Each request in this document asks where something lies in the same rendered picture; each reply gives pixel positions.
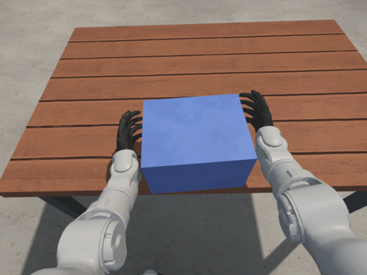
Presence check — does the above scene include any left robot forearm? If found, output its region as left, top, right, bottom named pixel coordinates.
left=57, top=150, right=142, bottom=264

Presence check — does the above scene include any left robot hand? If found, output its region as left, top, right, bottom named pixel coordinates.
left=116, top=110, right=143, bottom=152

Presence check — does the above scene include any table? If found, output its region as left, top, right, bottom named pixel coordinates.
left=0, top=19, right=367, bottom=219

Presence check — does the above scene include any right robot upper arm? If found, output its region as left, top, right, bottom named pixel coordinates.
left=277, top=183, right=367, bottom=275

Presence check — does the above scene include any right robot forearm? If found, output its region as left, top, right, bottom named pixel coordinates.
left=255, top=126, right=351, bottom=229

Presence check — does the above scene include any left robot upper arm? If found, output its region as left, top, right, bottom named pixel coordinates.
left=31, top=218, right=127, bottom=275

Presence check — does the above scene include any right robot hand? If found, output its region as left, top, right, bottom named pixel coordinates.
left=240, top=90, right=274, bottom=133

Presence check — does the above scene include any carton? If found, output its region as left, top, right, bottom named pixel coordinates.
left=140, top=93, right=257, bottom=194

